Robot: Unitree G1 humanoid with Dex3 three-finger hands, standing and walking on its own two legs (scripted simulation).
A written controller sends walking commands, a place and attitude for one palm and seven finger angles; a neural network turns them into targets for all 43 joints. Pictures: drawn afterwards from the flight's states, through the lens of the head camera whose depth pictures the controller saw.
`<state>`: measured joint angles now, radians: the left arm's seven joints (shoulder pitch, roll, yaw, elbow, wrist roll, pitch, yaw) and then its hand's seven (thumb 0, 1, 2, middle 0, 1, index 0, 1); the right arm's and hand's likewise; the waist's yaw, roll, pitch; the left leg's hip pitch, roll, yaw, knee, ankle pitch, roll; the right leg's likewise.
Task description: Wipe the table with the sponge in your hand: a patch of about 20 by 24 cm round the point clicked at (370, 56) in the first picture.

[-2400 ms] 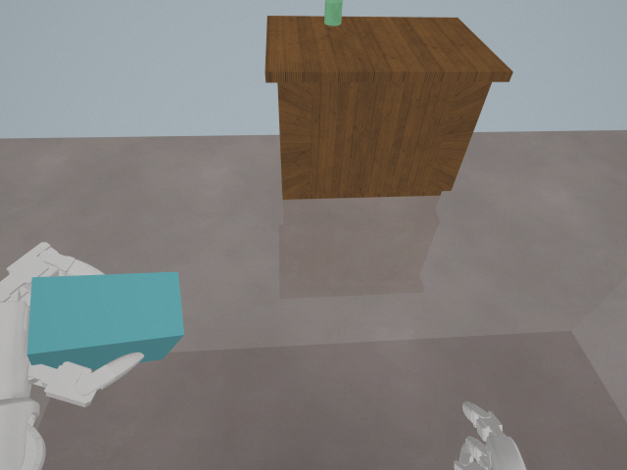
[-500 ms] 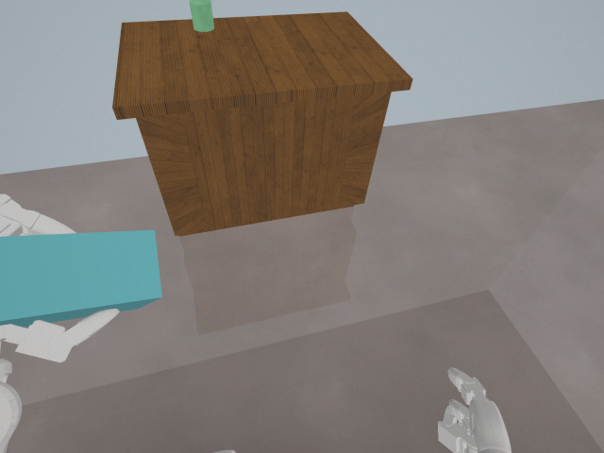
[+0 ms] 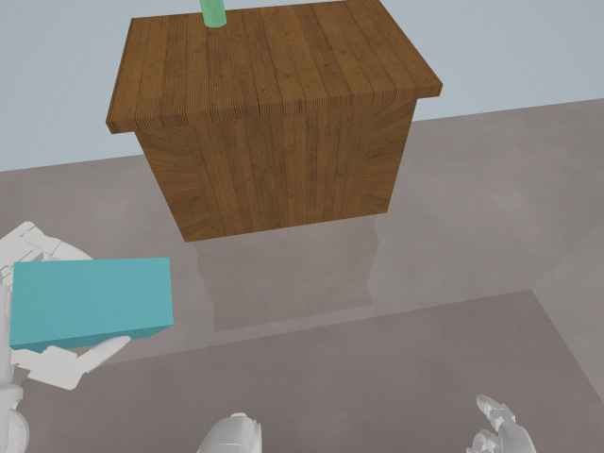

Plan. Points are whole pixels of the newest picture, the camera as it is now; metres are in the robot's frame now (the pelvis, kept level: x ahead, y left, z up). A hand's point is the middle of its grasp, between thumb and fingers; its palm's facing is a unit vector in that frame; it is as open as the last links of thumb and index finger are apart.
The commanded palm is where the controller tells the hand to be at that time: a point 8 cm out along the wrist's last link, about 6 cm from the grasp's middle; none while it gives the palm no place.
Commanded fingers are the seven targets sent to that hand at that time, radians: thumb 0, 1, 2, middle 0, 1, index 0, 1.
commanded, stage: walk to a spot facing it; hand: left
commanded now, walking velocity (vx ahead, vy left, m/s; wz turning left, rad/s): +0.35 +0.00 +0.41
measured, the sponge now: (116, 304) +0.23 +0.19 +0.15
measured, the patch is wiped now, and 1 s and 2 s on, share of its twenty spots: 0.00 0.00 0.00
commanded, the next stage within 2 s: turn to face it in 0.66 s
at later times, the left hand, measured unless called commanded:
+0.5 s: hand (68, 230) +0.30 +0.25 +0.18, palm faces +0.57 -0.70 -0.43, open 10.1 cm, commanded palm +0.25 +0.28 +0.18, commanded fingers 0.00 0.10 1.30 -1.20 -1.60 -1.20 -1.60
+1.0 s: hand (58, 217) +0.32 +0.27 +0.17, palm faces +0.68 -0.63 -0.36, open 10.1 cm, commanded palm +0.26 +0.29 +0.18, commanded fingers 0.00 0.10 1.30 -1.20 -1.60 -1.20 -1.60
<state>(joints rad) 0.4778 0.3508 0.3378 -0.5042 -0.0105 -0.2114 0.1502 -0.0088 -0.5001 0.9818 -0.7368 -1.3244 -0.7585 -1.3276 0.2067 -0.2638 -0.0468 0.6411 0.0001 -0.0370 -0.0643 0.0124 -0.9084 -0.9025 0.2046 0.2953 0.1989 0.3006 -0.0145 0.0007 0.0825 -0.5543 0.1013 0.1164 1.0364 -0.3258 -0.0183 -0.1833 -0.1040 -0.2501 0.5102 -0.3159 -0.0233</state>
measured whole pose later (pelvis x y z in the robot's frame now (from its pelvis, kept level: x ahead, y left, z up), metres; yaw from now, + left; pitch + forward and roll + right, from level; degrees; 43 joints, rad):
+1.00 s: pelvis +0.19 -0.03 -0.01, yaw +17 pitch -2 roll +0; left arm 0.43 0.37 0.37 -0.54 -0.03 -0.19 0.18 -0.01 -0.50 0.99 -0.74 -1.33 -0.76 -1.33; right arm 0.16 -0.16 0.00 0.57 0.00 -0.09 -0.04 0.01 -0.91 -0.90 0.20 0.29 0.20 0.30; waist 0.03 -0.03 0.07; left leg -0.30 0.09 0.17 0.58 -0.23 0.00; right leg -0.40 -0.06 -0.08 0.92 -0.44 0.04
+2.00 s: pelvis +0.08 -0.15 -0.02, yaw -8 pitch -2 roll -2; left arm 0.41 0.36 0.35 -0.44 0.00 -0.19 0.14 -0.01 -0.50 0.99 -0.73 -1.33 -0.76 -1.33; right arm 0.23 -0.16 0.02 0.61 0.01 -0.08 -0.02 0.01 -0.90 -0.90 0.21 0.30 0.20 0.30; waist 0.02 0.08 0.07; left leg -0.29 0.17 0.06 0.73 -0.41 -0.06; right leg -0.31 0.03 -0.08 0.58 -0.23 -0.02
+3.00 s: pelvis +0.16 -0.12 -0.01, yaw -8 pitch -1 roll +2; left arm 0.45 0.38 0.37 -0.52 -0.01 -0.25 0.18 -0.01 -0.50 1.00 -0.73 -1.33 -0.76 -1.33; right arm 0.19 -0.24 -0.06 0.60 0.00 -0.09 -0.07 0.01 -0.91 -0.90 0.20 0.30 0.20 0.30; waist 0.02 -0.05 0.07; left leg -0.31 0.05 0.18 0.56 -0.21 0.02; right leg -0.27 -0.12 -0.07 0.78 -0.46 0.02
